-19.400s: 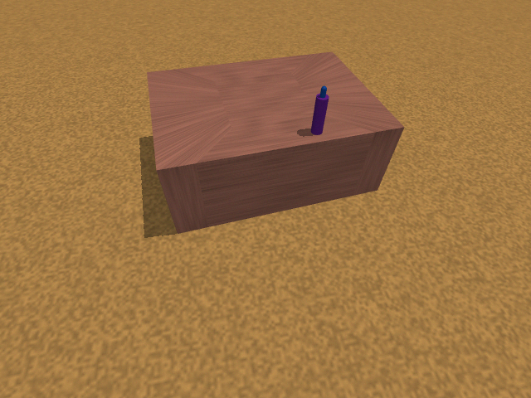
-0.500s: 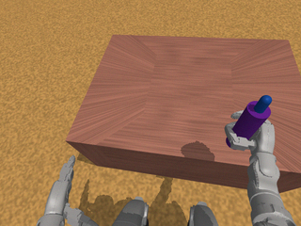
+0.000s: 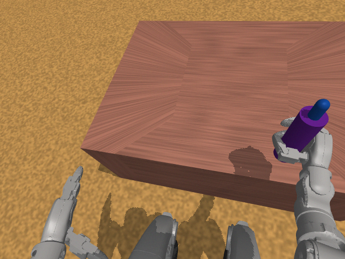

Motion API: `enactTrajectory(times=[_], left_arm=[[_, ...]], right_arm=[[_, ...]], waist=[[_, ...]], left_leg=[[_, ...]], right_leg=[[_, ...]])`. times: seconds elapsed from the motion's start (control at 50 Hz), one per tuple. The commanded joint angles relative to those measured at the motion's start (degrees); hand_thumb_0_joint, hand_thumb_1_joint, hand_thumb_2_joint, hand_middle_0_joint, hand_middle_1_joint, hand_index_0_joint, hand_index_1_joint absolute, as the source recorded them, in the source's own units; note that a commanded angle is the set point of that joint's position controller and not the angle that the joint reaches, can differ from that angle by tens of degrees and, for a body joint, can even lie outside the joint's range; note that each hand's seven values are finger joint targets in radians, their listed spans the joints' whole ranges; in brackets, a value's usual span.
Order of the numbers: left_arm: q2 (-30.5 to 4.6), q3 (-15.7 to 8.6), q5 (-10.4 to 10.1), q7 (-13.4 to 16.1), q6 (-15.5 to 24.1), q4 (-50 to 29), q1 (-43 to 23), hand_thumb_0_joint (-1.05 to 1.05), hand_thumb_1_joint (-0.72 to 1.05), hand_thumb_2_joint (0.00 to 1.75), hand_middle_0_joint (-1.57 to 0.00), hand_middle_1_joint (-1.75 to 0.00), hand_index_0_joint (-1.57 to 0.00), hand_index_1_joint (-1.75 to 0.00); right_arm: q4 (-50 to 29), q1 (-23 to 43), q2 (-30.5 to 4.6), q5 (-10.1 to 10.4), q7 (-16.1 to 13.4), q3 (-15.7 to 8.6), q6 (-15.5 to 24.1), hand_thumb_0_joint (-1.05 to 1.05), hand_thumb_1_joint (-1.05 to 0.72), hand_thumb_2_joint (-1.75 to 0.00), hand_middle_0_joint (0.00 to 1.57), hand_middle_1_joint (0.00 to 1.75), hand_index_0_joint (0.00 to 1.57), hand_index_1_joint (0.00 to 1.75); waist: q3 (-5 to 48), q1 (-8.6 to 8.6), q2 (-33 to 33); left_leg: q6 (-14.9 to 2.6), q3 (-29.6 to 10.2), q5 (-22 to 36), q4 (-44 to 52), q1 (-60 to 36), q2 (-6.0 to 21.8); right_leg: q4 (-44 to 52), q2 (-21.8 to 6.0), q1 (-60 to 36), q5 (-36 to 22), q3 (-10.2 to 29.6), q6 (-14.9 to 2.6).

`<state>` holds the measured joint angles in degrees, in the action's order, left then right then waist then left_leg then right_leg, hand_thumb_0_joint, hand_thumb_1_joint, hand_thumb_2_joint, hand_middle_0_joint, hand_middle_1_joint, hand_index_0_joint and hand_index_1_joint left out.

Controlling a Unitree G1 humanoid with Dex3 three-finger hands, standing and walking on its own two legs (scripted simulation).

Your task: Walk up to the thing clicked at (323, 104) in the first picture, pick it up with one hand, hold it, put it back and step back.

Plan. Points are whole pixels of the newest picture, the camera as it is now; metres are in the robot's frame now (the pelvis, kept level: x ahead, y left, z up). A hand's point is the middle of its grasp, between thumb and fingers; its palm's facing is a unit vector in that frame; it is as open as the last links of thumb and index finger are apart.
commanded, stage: crouch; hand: right
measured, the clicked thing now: (300, 132) +0.42 -0.20 +0.02
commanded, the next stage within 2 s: lower in 0.10 s
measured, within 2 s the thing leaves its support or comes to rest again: rests again in 1.42 s
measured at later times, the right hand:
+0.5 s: hand (281, 145) +0.43 -0.19 -0.08, palm faces +0.14 +0.99 +0.02, open 6.7 cm
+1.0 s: hand (275, 151) +0.44 -0.19 -0.13, palm faces +0.13 +0.99 +0.02, open 6.7 cm
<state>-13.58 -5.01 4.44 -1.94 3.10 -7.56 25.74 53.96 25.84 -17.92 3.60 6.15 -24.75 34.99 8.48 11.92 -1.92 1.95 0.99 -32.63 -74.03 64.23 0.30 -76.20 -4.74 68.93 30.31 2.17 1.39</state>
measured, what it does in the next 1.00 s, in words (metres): lowers itself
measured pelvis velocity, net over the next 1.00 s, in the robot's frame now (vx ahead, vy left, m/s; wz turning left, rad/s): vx -0.02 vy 0.00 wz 0.03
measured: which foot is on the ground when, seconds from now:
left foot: down 0.00-1.00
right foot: down 0.00-1.00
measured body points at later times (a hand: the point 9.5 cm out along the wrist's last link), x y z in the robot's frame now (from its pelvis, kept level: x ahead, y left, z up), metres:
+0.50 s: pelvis -0.01 +0.00 -0.03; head +0.15 -0.05 +0.39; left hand +0.16 +0.26 +0.04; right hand +0.42 -0.24 -0.08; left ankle +0.02 +0.14 -0.61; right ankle +0.05 -0.13 -0.61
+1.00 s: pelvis -0.02 +0.00 -0.07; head +0.15 -0.06 +0.34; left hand +0.15 +0.26 +0.04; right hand +0.42 -0.24 -0.13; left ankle +0.02 +0.14 -0.61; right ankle +0.05 -0.13 -0.61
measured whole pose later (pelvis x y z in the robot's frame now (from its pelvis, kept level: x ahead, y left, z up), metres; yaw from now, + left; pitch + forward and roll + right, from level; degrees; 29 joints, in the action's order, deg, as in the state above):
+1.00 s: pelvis -0.02 +0.00 -0.07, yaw +2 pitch +29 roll +5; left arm -16.7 -8.4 5.0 -4.5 5.5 -23.1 28.7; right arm 58.2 30.1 -24.9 1.3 8.2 -32.7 36.9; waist 9.6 17.8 -1.8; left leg 1.5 2.8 -36.3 -89.9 83.1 -1.0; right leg -92.8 -5.4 88.8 33.9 5.6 2.1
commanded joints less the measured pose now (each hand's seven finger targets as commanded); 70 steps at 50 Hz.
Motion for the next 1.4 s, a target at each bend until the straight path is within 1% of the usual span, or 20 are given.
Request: enactTrajectory(times=[0.0, 0.04, 0.12, 0.18, 0.26, 0.32, 0.36, 0.4, 0.48, 0.52, 0.58, 0.62, 0.68, 0.72, 0.8, 1.06, 1.18, 1.24, 1.34, 1.38], left_arm=[[-10.2, -7.3, 0.0, 1.3, 2.9, -11.9, 2.2, 0.00, -0.52, 0.05, -0.05, -0.06, -0.06, -0.05], [-11.5, -8.7, 0.1, 1.3, 2.8, -14.9, 2.2, 0.00, -0.53, 0.05, -0.05, -0.06, -0.06, -0.05], [-7.6, -5.2, -0.1, 0.7, 2.4, -11.0, 3.8, 0.00, -0.52, 0.04, -0.05, -0.06, -0.06, -0.04], [-11.0, -7.8, -0.1, 0.9, 2.6, -16.5, 1.8, 0.00, -0.53, 0.04, -0.05, -0.05, -0.05, -0.04], [-8.8, -5.9, -0.1, 0.7, 2.6, -14.9, 3.7, 0.00, -0.54, 0.05, -0.05, -0.05, -0.05, -0.05], [-10.1, -6.3, 0.3, 0.6, 3.2, -20.5, 2.8, 0.00, -0.54, 0.05, -0.05, -0.05, -0.05, -0.05], [-10.8, -7.9, 0.5, 0.5, 3.3, -19.5, 5.1, 0.00, -0.54, 0.05, -0.05, -0.05, -0.05, -0.05], [-10.3, -8.2, 0.4, 0.2, 3.7, -16.6, 5.9, 0.00, -0.55, 0.06, -0.04, -0.05, -0.04, -0.05], [-11.3, -8.4, 0.7, -0.1, 4.6, -23.2, 4.5, 0.00, -0.55, 0.06, -0.05, -0.05, -0.04, -0.05], [-11.0, -8.8, 0.7, -0.2, 4.4, -20.0, 6.2, 0.00, -0.55, 0.06, -0.04, -0.05, -0.04, -0.05], [-12.1, -9.7, 0.7, -0.2, 4.9, -23.9, 4.7, 0.00, -0.56, 0.07, -0.04, -0.05, -0.04, -0.05], [-13.2, -11.2, 0.8, -0.2, 4.9, -23.8, 5.4, 0.00, -0.55, 0.06, -0.05, -0.05, -0.04, -0.05], [-10.7, -9.4, 0.6, -0.6, 4.8, -21.5, 7.1, 0.00, -0.56, 0.06, -0.04, -0.05, -0.04, -0.05], [-11.1, -9.1, 0.6, -0.7, 5.2, -24.5, 5.7, 0.00, -0.56, 0.06, -0.05, -0.05, -0.04, -0.05], [-12.7, -11.5, 0.5, -0.6, 5.2, -24.2, 7.0, 0.00, -0.56, 0.06, -0.05, -0.05, -0.04, -0.05], [-13.6, -12.9, -0.2, -0.7, 5.8, -27.7, 6.1, 0.00, -0.56, 0.06, -0.04, -0.05, -0.04, -0.05], [-13.8, -13.4, -0.2, -0.9, 6.3, -28.5, 7.2, 0.00, -0.56, 0.06, -0.05, -0.05, -0.04, -0.05], [-13.3, -13.1, -0.3, -1.1, 6.4, -27.9, 7.6, 0.00, -0.56, 0.06, -0.04, -0.05, -0.04, -0.05], [-15.8, -15.9, -0.5, -1.1, 6.8, -30.2, 6.6, 0.00, -0.56, 0.06, -0.05, -0.05, -0.04, -0.05], [-14.0, -14.7, -0.7, -1.3, 6.9, -29.1, 7.7, 0.00, -0.56, 0.06, -0.05, -0.05, -0.04, -0.05]], right_arm=[[-14.6, 20.9, -12.8, 0.4, 0.0, -1.6, 5.1, 0.00, -0.54, -1.32, 1.38, 1.43, 1.39, 1.43], [-14.0, 19.9, -11.5, 0.6, 0.1, -1.6, 4.7, 0.00, -0.54, -1.33, 1.38, 1.44, 1.40, 1.45], [-10.9, 19.7, -11.0, 0.6, 0.2, -1.8, 4.2, 0.00, -0.54, -1.33, 1.39, 1.44, 1.40, 1.44], [-13.3, 21.4, -13.4, 0.2, 0.0, -2.7, 4.7, 0.00, -0.52, -1.32, 1.38, 1.44, 1.39, 1.44], [-6.6, 19.8, -10.6, 0.2, 0.6, -2.0, 4.7, 0.00, -0.54, -1.33, 1.38, 1.44, 1.39, 1.44], [-10.2, 22.7, -15.1, -0.1, 0.3, -4.6, 6.3, 0.00, -0.53, -1.33, 1.38, 1.45, 1.40, 1.45], [-7.5, 21.5, -13.5, 0.1, 0.8, -4.3, 6.5, 0.00, -0.56, -1.32, 1.37, 1.43, 1.39, 1.43], [-7.2, 21.4, -15.4, 0.1, 1.0, -5.6, 7.1, 0.00, -0.55, -1.31, 1.37, 1.42, 1.38, 1.42], [-10.2, 23.3, -15.7, -0.4, 1.4, -5.6, 8.3, 0.00, -0.56, -1.32, 1.37, 1.43, 1.39, 1.43], [-7.4, 21.8, -17.1, -0.7, 1.8, -6.6, 8.1, 0.00, -0.58, -1.31, 1.37, 1.42, 1.38, 1.42], [-10.8, 22.9, -18.6, -0.6, 1.7, -7.7, 8.1, 0.00, -0.51, -1.30, 1.35, 1.41, 1.36, 1.41], [-9.2, 21.6, -17.9, -0.5, 1.9, -7.5, 7.8, 0.00, -0.55, -1.33, 1.37, 1.43, 1.39, 1.43], [-8.6, 21.3, -17.4, -0.5, 2.3, -7.4, 7.5, 0.00, -0.57, -1.32, 1.38, 1.43, 1.39, 1.43], [-9.3, 22.3, -18.2, -0.7, 2.3, -7.9, 7.5, 0.00, -0.55, -1.31, 1.36, 1.42, 1.38, 1.42], [-8.4, 22.0, -18.7, -0.8, 2.5, -8.4, 6.9, 0.00, -0.57, -1.31, 1.36, 1.42, 1.38, 1.42], [-9.2, 23.5, -19.8, -1.4, 1.8, -8.5, 6.6, 0.00, -0.53, -1.28, 1.33, 1.38, 1.34, 1.39], [-10.4, 23.3, -19.5, -1.7, 1.9, -8.4, 6.6, 0.00, -0.56, -1.29, 1.34, 1.40, 1.36, 1.40], [-8.9, 23.7, -19.7, -1.7, 2.0, -8.6, 6.4, 0.00, -0.56, -1.30, 1.35, 1.40, 1.36, 1.41], [-8.5, 23.1, -20.3, -1.9, 1.6, -8.9, 6.1, 0.00, -0.57, -1.28, 1.33, 1.38, 1.34, 1.38], [-8.3, 22.9, -18.9, -1.8, 2.1, -8.4, 6.0, 0.00, -0.57, -1.29, 1.34, 1.39, 1.35, 1.39]], waist=[[27.8, 0.06, 12.5], [30.3, 1.20, 11.1], [24.1, -0.19, 11.7], [29.0, 1.15, 12.3], [21.6, 2.41, 10.4], [28.4, 2.02, 11.6], [26.8, 3.69, 11.4], [26.4, 2.94, 13.4], [32.3, 3.80, 15.8], [29.1, 3.34, 16.7], [32.9, 3.57, 17.0], [32.9, 3.92, 17.5], [29.6, 3.90, 16.5], [32.0, 3.60, 16.8], [30.2, 5.32, 15.5], [29.7, 5.77, 17.7], [31.6, 6.06, 19.4], [29.6, 6.24, 18.8], [31.0, 6.58, 18.2], [29.2, 6.87, 18.8]], left_leg=[[-2.78, 1.3, 17.7, 7.5, -7.6, -2.3], [-2.49, 1.5, 19.6, 7.5, -8.7, -2.5], [-2.65, 1.1, 17.1, 7.0, -5.8, -2.3], [-2.95, 1.4, 15.7, 6.5, -6.2, -2.4], [-3.05, 1.6, 12.8, 6.0, -2.5, -2.5], [-3.03, 1.0, 14.7, 4.7, -3.6, -2.6], [-2.99, 1.3, 15.7, 3.8, -2.8, -2.7], [-3.01, 1.3, 16.0, 2.3, 0.1, -2.8], [-3.38, 2.1, 16.0, 0.4, 0.7, -2.9], [-3.34, 2.2, 15.9, -0.5, 2.5, -3.0], [-3.18, 1.3, 15.5, -0.5, 2.0, -2.9], [-3.19, 1.4, 15.7, -1.2, 2.6, -3.0], [-2.97, 1.3, 16.3, -1.7, 3.9, -3.2], [-3.23, 1.3, 15.4, -2.7, 3.6, -3.0], [-2.98, 1.0, 14.7, -2.6, 4.4, -3.2], [-3.60, 2.3, 9.0, -5.5, 9.7, -3.2], [-3.62, 3.2, 11.8, -7.6, 11.9, -3.4], [-3.64, 2.7, 10.5, -7.6, 12.3, -3.3], [-3.54, 2.6, 9.9, -7.9, 12.0, -3.4], [-3.62, 3.0, 10.3, -8.7, 13.4, -3.4]], right_leg=[[8.5, 1.9, -23.3, -15.1, 0.3, -1.30], [7.4, 1.8, -24.3, -16.7, 0.6, -1.65], [7.0, 2.0, -18.7, -14.1, 0.4, -1.53], [7.2, 1.7, -21.4, -12.8, 0.9, -1.28], [6.5, 1.8, -16.0, -9.3, 1.1, -1.46], [4.3, 1.7, -17.5, -11.5, 1.2, -1.65], [3.1, 1.7, -16.4, -12.6, 1.3, -1.79], [1.6, 1.7, -15.2, -13.7, 1.3, -1.83], [0.6, 1.6, -18.1, -15.1, 1.9, -1.42], [-0.4, 1.6, -15.7, -15.3, 1.8, -1.40], [-1.8, 1.5, -14.9, -13.5, 1.7, -1.52], [-2.5, 1.4, -15.1, -14.1, 1.7, -1.52], [-3.8, 1.5, -11.2, -14.0, 1.7, -1.83], [-4.1, 1.6, -10.8, -13.0, 1.8, -1.59], [-5.5, 1.5, -8.6, -11.2, 1.8, -1.95], [-5.6, 1.7, -7.1, -5.2, 2.3, -1.38], [-7.1, 1.4, -10.0, -10.3, 2.6, -1.20], [-7.8, 1.6, -6.8, -7.7, 2.3, -1.38], [-8.3, 1.6, -6.2, -6.5, 2.4, -1.47], [-8.4, 1.6, -5.6, -7.1, 2.4, -1.37]])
